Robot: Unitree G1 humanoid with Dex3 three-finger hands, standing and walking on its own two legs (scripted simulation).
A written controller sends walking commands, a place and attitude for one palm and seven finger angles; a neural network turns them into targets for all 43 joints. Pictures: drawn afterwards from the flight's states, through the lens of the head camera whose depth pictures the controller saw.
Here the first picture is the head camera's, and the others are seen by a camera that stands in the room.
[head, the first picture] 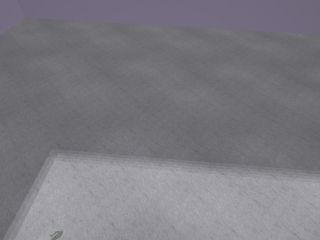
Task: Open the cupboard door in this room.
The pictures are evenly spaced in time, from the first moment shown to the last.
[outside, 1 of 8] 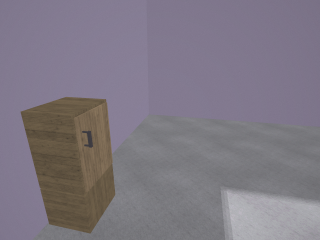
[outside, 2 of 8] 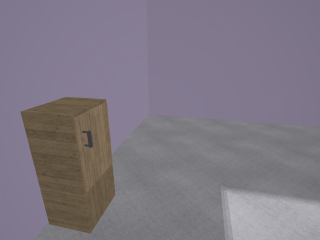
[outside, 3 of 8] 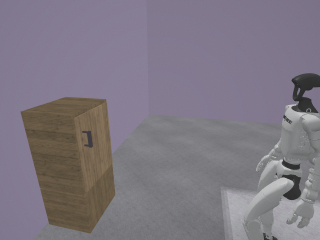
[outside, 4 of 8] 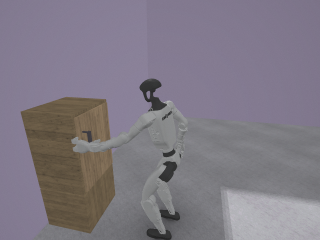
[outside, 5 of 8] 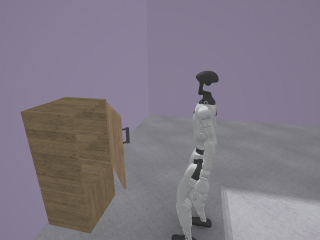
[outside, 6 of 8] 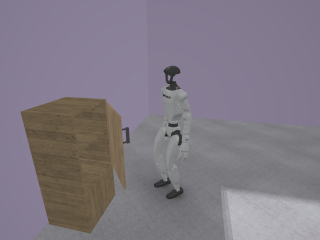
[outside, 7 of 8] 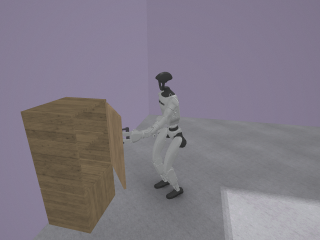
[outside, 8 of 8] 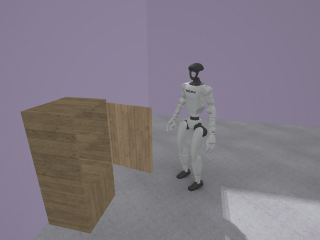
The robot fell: no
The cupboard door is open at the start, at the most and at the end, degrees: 0 80 80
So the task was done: yes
